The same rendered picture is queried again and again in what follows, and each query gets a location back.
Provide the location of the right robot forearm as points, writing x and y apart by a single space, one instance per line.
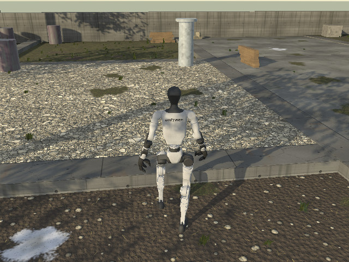
201 143

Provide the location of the left robot thigh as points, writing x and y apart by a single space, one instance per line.
161 158

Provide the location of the left robot forearm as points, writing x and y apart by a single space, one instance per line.
146 148

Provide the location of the robot left upper arm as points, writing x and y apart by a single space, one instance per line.
154 124

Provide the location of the robot torso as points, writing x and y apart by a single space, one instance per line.
174 132

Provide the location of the right robot hand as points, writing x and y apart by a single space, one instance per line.
199 152

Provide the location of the robot right upper arm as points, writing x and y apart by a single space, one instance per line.
194 124

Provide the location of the left robot hand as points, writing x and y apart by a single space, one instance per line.
141 164

